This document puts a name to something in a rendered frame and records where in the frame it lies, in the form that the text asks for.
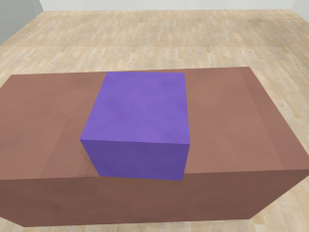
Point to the carton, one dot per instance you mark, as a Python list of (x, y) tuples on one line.
[(138, 126)]

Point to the pedestal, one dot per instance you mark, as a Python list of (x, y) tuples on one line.
[(242, 156)]

